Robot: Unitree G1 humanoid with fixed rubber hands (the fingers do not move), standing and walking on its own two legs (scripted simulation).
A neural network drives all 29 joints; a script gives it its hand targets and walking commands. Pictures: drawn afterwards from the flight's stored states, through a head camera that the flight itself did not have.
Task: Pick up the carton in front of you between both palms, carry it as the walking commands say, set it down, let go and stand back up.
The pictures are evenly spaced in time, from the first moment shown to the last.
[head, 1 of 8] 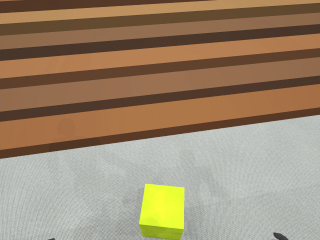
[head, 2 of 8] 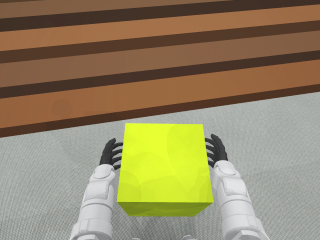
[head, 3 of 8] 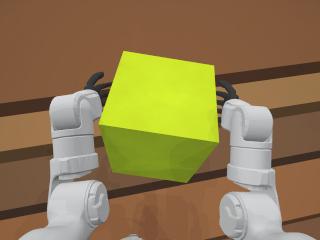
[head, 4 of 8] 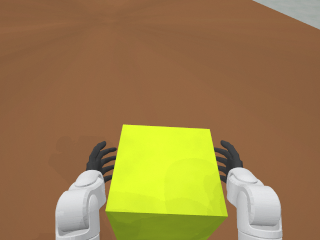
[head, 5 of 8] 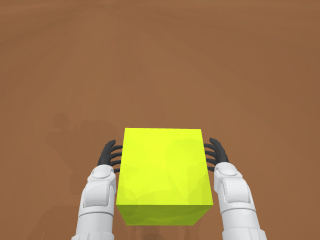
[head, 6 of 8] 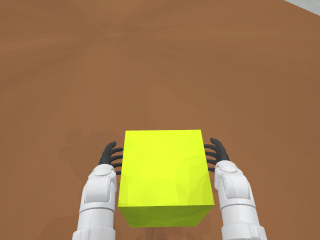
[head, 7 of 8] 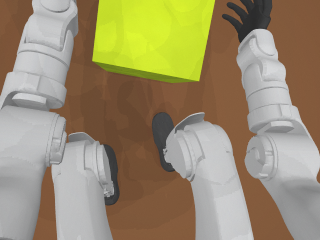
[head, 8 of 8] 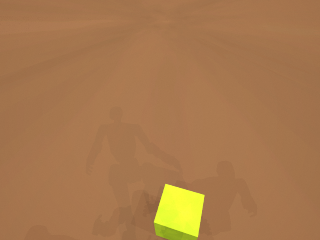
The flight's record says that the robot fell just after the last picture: no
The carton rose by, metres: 1.37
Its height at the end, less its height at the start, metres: +0.62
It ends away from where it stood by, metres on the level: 5.06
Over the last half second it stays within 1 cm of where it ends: yes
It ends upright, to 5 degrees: yes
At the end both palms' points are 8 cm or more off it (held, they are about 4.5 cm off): yes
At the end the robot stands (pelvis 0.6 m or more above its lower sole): yes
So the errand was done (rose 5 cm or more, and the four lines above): yes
